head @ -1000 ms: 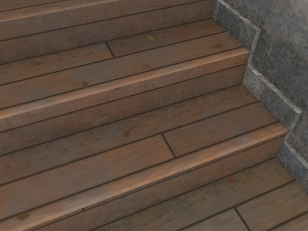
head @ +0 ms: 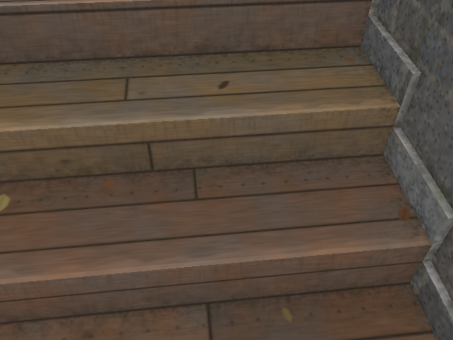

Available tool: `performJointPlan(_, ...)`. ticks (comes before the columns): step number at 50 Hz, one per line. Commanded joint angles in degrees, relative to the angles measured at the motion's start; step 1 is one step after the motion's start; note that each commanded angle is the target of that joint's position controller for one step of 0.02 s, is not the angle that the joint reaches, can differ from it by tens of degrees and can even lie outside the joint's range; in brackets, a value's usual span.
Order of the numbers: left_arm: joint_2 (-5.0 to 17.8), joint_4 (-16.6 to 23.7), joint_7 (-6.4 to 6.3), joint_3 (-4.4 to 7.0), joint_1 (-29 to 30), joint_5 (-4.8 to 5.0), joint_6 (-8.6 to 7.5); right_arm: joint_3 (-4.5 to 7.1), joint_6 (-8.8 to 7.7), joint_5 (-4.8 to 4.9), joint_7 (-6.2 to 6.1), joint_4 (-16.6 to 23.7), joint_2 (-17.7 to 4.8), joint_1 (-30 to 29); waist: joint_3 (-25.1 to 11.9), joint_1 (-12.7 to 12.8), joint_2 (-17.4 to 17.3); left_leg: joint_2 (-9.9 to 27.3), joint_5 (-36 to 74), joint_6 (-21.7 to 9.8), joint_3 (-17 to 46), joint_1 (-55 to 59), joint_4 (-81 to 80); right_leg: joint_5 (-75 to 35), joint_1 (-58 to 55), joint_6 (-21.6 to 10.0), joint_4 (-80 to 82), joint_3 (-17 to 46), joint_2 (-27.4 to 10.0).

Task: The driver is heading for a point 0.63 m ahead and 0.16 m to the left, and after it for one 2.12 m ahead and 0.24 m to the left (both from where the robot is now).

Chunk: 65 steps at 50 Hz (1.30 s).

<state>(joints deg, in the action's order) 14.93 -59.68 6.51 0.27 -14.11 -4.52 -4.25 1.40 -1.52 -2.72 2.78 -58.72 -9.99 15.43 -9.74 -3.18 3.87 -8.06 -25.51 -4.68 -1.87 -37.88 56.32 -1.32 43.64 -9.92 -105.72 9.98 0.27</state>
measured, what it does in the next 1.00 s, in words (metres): climbs, turning left: right foot 0.17 m higher, then left foot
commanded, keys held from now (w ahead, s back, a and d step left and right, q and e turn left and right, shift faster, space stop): w+q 0.20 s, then q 0.80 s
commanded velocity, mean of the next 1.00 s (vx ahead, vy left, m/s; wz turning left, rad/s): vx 0.22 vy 0.00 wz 0.59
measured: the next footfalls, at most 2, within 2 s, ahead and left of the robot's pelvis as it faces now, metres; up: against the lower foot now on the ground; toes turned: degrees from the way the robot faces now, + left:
right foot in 0.30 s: +0.39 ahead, -0.19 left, +0.17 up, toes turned +7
left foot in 0.80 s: +0.34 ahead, +0.07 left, +0.17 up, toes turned +33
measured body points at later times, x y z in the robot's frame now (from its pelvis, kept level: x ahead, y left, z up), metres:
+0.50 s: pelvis +0.24 -0.10 +0.17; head +0.24 -0.11 +0.62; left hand +0.25 +0.16 +0.04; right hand +0.48 -0.31 +0.07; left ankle +0.23 +0.04 -0.37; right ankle +0.35 -0.19 -0.50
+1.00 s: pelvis +0.35 -0.04 +0.24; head +0.36 -0.04 +0.69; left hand +0.40 +0.27 +0.19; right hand +0.59 -0.22 +0.14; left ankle +0.31 +0.04 -0.50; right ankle +0.39 -0.20 -0.33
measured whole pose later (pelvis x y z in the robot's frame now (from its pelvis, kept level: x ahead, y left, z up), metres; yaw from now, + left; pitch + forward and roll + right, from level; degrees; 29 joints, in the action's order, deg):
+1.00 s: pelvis +0.35 -0.04 +0.24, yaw +36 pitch +3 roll -1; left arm 13.5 -31.1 -1.1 1.6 -8.4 -2.1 -6.5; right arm 6.3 -3.1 -3.1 0.4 -41.3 -15.4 17.4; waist -3.5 -2.4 -1.1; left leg -1.6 -14.2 -4.5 2.8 -19.1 30.2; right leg 32.7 38.0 5.4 -88.2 3.1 1.4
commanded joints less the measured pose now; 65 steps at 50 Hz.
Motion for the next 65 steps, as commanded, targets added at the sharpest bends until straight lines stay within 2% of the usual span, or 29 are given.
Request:
performJointPlan(1, -3.8, 6.8, -2.3, -1.77, 2.7, 0.33, 0.51, -2.9, -1.75, -0.9, 1.46, -3.4, 4.0, -1.2, 2.5, 7.3, 0.5, 11.4, 13.1, -11.0, 24.8, 13.4, -28.6, 3.1, 27.8, -2.4, -14.8, -0.5, -0.1)
performJointPlan(3, -1.5, 8.1, -3.09, -1.64, 5.2, 1.85, 1.06, -2.39, -3.71, -1.45, 1.02, -2.8, 1.4, -3.4, 4.5, 7.3, -1.4, 7.9, 14.0, -8.3, 13.2, 6.2, -32.1, 9.2, 23.2, -1.4, -4.1, -6.5, -3.0)
performJointPlan(6, -2.6, 13.2, -4.97, -2.93, 13.8, 2.78, 0.55, -3.14, -5.2, -3.61, -1.0, -5.2, 0.5, 6.8, 4.7, 3.2, -8.2, 10.4, 10.9, -7.7, 18.1, 5.9, -35.1, 22.4, 23.7, 1.0, -10.4, -6.2, -3.8)
performJointPlan(10, -2.6, 24.9, -5.54, -4.78, 30.4, 0.62, 1.27, -2.28, -5.65, -4.58, -1.0, -10.0, -3.8, 20.2, 7.0, -2.5, -4.3, 17.8, 10.6, -7.7, 28.7, 28.3, -37.5, 25.3, 41.6, 0.5, 12.4, -5.2, -7.3)
performJointPlan(12, -5.0, 28.1, -4.03, -4.52, 34.9, 2.78, 2.22, -0.84, -5.03, 1.6, 2.37, -0.6, -9.5, 5.3, 9.0, 3.3, -11.9, 17.7, 17.0, -10.0, 25.3, -11.4, -51.4, 29.5, -4.9, 5.7, 20.5, -15.8, -3.7)
performJointPlan(14, 0.4, 21.7, -4.13, -1.8, 13.7, 5.57, 0.97, 1.81, -5.86, 4.9, 1.41, 3.0, -17.1, -0.8, -1.7, 12.7, -9.7, 14.6, 68.6, -6.2, 16.6, 2.6, -37.2, 15.7, -19.2, 9.0, 33.6, -17.2, 3.4)
performJointPlan(15, 6.9, 18.6, -5.81, 1.15, 3.3, 5.06, 0.02, 1.96, -6.24, 4.01, 2.08, 4.3, -14.4, 0.6, -7.9, 15.1, -7.4, 11.1, 72.5, -2.3, 17.2, 9.2, -24.8, 15.2, -30.6, 7.6, 46.6, -11.4, 3.3)
performJointPlan(16, 11.5, 15.7, -6.11, 2.03, -9.6, 3.64, -1.35, 0.67, -6.46, 0.68, 2.77, 6.7, -3.6, 7.2, -25.4, 12.4, 10.3, 2.7, 43.0, 0.5, 16.9, -5.5, -0.3, 1.4, -55.2, -8.2, 55.0, 22.2, -13.9)
performJointPlan(17, 13.5, 13.6, -5.27, 2.01, -18.7, 0.81, -0.18, 1.11, -5.03, 1.04, 3.62, 5.3, -3.1, 5.4, -21.3, 16.5, 18.5, -1.4, 9.3, 0.1, 21.4, -17.2, 29.3, 33.4, -49.4, -12.7, 76.0, 54.0, -23.8)
performJointPlan(18, 13.4, 11.2, -5.64, 2.67, -18.1, 1.82, -1.66, 1.72, -4.98, 1.77, 3.66, 7.0, -1.9, -1.6, -2.5, 16.2, 14.9, 1.5, 14.9, -1.1, 20.4, -28.4, 45.0, 51.3, -37.1, -8.0, 81.1, 50.3, -20.3)
performJointPlan(19, 11.5, 11.7, -5.77, 2.83, -8.4, 3.68, -2.26, 1.48, -5.77, 2.33, 2.85, 6.2, -0.5, -2.4, 5.8, 11.8, 11.8, 5.8, 17.8, -2.3, 16.0, -31.6, 47.0, 55.8, -26.1, -6.9, 80.2, 39.1, -20.2)
performJointPlan(21, -3.0, 8.9, -4.9, -0.19, 3.3, 5.42, -2.69, 1.72, -4.54, 0.58, 1.18, 5.5, -0.9, -2.3, 4.9, 2.9, -2.4, 10.1, 16.9, -4.8, 12.0, -20.0, 48.0, 39.0, -13.3, -5.3, 77.5, 20.8, -20.6)
performJointPlan(23, -11.0, 9.8, -6.15, -1.6, 11.8, 4.72, -2.77, 0.53, -2.33, 0.47, 1.7, 6.5, 1.7, -1.6, 5.8, -2.1, -2.5, 12.7, 13.6, -5.5, 11.5, -17.6, 45.4, 29.3, -7.6, -2.9, 81.2, 11.7, -19.0)
performJointPlan(27, -1.0, 11.0, -9.07, 1.82, 9.8, 0.49, -4.25, 0.27, -0.83, 4.35, 4.17, 14.9, -5.2, -16.0, 3.5, 0.8, -1.3, 16.5, 11.7, 0.1, 4.5, -15.5, 28.9, 19.4, -13.1, 0.7, 88.6, -8.3, -15.6)
performJointPlan(31, 4.3, 18.2, -9.94, 2.22, 17.5, 0.25, -6.81, 1.57, -0.38, 1.2, 4.56, 13.9, -7.3, -10.4, 4.4, -2.6, -1.6, 16.8, 23.4, 1.4, 1.8, 7.7, 17.2, 12.3, -9.3, 3.9, 93.2, -21.6, -12.3)
performJointPlan(34, 7.4, 22.0, -9.15, 3.51, 11.3, 1.19, -6.57, 3.63, -0.39, 0.69, 3.59, 17.1, -9.9, -14.2, 6.9, 3.1, -0.7, 14.3, 13.4, 4.9, -0.8, 6.1, 4.7, 15.5, -26.9, 1.0, 90.8, -20.8, -14.7)
performJointPlan(37, 7.7, 21.7, -8.25, 4.59, 1.4, 2.98, -3.98, 2.67, -0.66, 0.28, 2.64, 21.2, -4.8, -16.9, 9.7, 7.7, -3.2, 14.2, 6.2, 4.4, 0.3, 1.3, -11.9, 13.5, -42.4, -1.9, 88.6, -15.2, -21.5)
performJointPlan(40, 2.9, 22.1, -7.44, 3.28, -5.1, 3.54, -0.32, 4.91, -2.08, 0.37, 0.27, 21.2, -7.4, -10.6, 2.0, 8.0, -7.9, 10.3, 23.3, -2.1, 0.5, 18.5, -30.2, 6.8, -44.6, 3.1, 75.2, -19.3, -16.5)
performJointPlan(41, -3.0, 27.7, -7.58, 1.99, -3.8, 2.9, -0.93, 8.16, -2.52, 1.16, -2.16, 20.9, -16.8, -2.4, -6.6, 8.0, -23.3, 19.3, 61.9, -14.9, 14.5, 37.3, -24.9, 25.6, -29.4, 11.8, 59.1, -24.8, -6.2)
performJointPlan(42, -2.7, 34.4, -7.94, 1.65, 3.2, 3.59, -2.83, 9.48, -3.08, 2.15, -2.6, 21.0, -21.1, 3.6, -7.8, 0.5, -25.6, 26.2, 54.0, -24.6, 33.6, 49.0, -31.3, 42.2, -9.2, 16.7, 47.5, -17.5, 2.6)
performJointPlan(43, -2.2, 34.4, -7.0, 1.82, 10.4, 4.94, -3.14, 10.1, -4.3, 0.3, -3.05, 19.6, -19.5, 7.3, -1.6, -5.0, -13.4, 27.7, 54.1, -21.8, 32.5, 49.3, -30.3, 45.2, 1.6, 17.0, 31.4, -8.2, 1.2)
performJointPlan(45, 5.1, 32.7, -6.35, 4.48, 10.2, 4.36, -4.16, 8.94, -3.8, 0.03, -2.69, 20.6, -17.1, 2.9, 1.0, -3.1, -5.7, 27.4, 47.6, -18.4, 28.7, 39.8, -31.7, 38.9, 6.0, 16.0, 15.4, -2.0, -1.5)
performJointPlan(47, 3.8, 33.8, -7.56, 3.21, 8.7, 1.01, -4.04, 6.54, -2.8, 0.69, -2.54, 22.6, -12.5, -2.9, 4.8, 2.6, -7.3, 25.7, 37.2, -17.1, 28.0, 28.2, -36.2, 35.2, 2.5, 14.9, 18.5, -2.2, -2.6)
performJointPlan(52, 3.5, 35.2, -7.94, 1.24, 6.3, 3.38, -1.35, 5.26, -3.82, -2.14, -3.37, 22.7, -12.9, 1.7, 1.3, 3.1, -8.3, 21.9, 51.8, -13.9, 21.0, 25.7, -33.3, 32.2, 1.4, 16.3, 4.8, -5.8, 2.0)
performJointPlan(56, 4.5, 38.3, -8.64, 1.17, 9.1, 2.85, -1.0, 4.17, -5.31, -0.73, -4.03, 18.5, -13.2, 11.9, 2.7, 0.0, -11.9, 25.9, 56.2, -13.2, 25.1, 33.4, -32.2, 42.5, 12.1, 15.3, -8.6, -4.3, 2.1)
performJointPlan(59, 4.5, 38.2, -8.18, 1.23, 3.8, 2.7, -0.44, 4.12, -5.52, 0.75, -3.86, 23.0, -18.4, -0.5, 2.9, 6.6, -10.9, 20.0, 48.7, -7.7, 20.7, 14.7, -36.3, 36.6, -8.7, 13.9, 2.8, -5.7, 1.1)
performJointPlan(61, 4.0, 35.4, -4.86, 1.81, -4.8, 1.63, 0.71, 4.96, -3.84, 0.71, -3.12, 30.0, -23.1, -20.8, 4.0, 15.5, -6.1, 11.8, 44.5, -4.0, 15.9, 0.7, -37.5, 21.4, -31.9, 14.0, 40.6, -7.7, -0.6)
performJointPlan(63, -2.7, 26.3, -0.67, -0.83, -20.6, 2.71, 2.9, 3.49, -0.73, 0.64, -3.9, 35.4, -20.0, -27.3, 6.4, 17.2, -5.0, 12.3, 35.2, -4.6, 19.7, 4.9, -31.6, 1.4, -41.4, 12.4, 73.9, -7.2, -0.4)
performJointPlan(65, 0.8, 25.0, 1.91, -0.33, -12.1, 0.5, 6.16, 0.55, 2.18, 4.09, -4.36, 27.6, -8.9, -2.2, 7.6, 3.8, -4.6, 9.0, 13.0, 2.2, 17.6, 17.9, -21.7, -10.6, -39.7, 7.9, 94.2, -3.7, -6.3)
Velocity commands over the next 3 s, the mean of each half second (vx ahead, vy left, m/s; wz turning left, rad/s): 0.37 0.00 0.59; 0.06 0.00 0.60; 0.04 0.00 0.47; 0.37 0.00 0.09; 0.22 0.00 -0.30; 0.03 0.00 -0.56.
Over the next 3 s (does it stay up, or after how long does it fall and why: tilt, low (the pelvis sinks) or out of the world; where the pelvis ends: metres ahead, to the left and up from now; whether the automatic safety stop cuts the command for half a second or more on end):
stays up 0.71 0.10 0.41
